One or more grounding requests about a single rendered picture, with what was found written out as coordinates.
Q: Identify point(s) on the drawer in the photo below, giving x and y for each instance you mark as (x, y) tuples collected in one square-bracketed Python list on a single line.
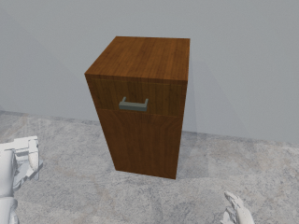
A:
[(163, 99)]

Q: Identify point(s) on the handle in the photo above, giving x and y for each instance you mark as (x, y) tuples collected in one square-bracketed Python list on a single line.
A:
[(133, 106)]

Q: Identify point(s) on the robot left forearm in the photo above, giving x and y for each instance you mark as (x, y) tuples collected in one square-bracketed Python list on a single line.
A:
[(8, 206)]

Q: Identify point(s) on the robot left hand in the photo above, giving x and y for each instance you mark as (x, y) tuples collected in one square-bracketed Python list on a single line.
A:
[(23, 151)]

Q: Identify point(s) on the cabinet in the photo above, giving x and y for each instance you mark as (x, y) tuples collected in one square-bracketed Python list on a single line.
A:
[(143, 143)]

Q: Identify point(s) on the robot right hand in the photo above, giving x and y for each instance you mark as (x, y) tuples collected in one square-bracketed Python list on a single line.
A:
[(240, 214)]

